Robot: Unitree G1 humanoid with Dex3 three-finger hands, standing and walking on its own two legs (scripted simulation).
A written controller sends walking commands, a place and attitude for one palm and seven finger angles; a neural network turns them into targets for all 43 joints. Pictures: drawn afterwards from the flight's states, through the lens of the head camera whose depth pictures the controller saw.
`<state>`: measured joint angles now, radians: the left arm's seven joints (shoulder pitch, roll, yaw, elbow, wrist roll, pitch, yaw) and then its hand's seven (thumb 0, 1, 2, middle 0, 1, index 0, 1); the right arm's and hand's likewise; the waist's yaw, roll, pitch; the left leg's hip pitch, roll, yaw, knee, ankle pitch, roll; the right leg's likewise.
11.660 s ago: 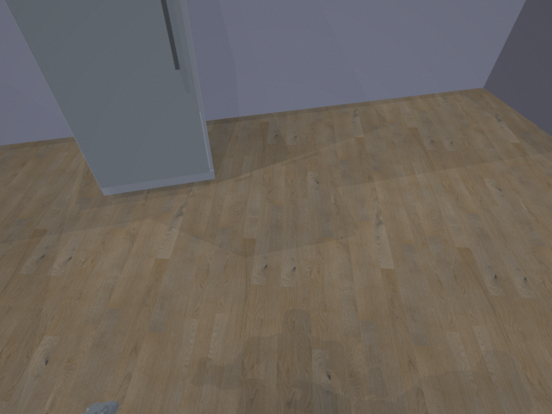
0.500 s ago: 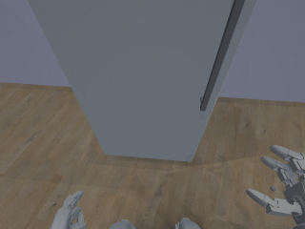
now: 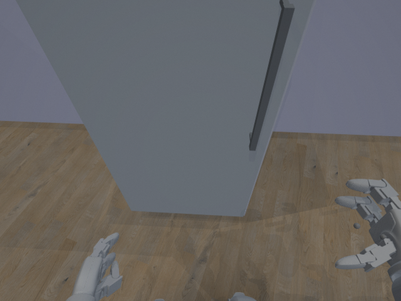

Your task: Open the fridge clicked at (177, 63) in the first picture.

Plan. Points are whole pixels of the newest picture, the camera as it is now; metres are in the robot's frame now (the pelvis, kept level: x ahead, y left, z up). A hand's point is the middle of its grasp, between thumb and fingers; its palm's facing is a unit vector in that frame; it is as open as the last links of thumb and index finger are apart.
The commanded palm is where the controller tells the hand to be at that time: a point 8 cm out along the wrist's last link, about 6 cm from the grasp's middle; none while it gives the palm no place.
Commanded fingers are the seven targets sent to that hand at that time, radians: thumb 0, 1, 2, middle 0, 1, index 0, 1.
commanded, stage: raise the hand to about handle height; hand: right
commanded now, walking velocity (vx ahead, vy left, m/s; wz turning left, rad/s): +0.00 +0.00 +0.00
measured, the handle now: (264, 90) +0.53 -0.12 +0.13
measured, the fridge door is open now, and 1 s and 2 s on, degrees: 0 0 0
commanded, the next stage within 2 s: move the hooked fingers beside the handle in 0.66 s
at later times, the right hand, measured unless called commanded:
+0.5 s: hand (356, 209) +0.27 -0.25 +0.08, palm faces +0.06 +1.00 -0.04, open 14.0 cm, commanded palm +0.24 -0.30 +0.08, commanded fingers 0.00 0.50 -0.30 0.30 1.20 0.30 1.20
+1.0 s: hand (344, 199) +0.29 -0.24 +0.08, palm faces +0.04 +1.00 -0.01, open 14.0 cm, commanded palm +0.27 -0.29 +0.08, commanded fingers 0.00 0.50 -0.30 0.30 1.20 0.30 1.20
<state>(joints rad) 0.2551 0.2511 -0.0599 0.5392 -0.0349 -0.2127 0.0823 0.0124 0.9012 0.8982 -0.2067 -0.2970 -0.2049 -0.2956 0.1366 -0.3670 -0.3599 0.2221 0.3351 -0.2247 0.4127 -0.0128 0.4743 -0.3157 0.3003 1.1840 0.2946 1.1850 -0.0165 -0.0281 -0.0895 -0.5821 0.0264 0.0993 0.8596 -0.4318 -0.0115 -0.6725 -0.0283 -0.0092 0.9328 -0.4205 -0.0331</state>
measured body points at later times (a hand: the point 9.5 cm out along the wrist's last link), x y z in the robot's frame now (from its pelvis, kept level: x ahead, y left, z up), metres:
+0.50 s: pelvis +0.00 +0.01 +0.01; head +0.04 +0.01 +0.46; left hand +0.15 +0.27 -0.07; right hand +0.26 -0.31 +0.08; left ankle +0.00 +0.13 -0.69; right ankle +0.03 -0.09 -0.69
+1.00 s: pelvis +0.00 +0.02 +0.01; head +0.04 +0.02 +0.45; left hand +0.16 +0.27 -0.07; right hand +0.29 -0.30 +0.08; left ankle +0.00 +0.13 -0.69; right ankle +0.03 -0.09 -0.69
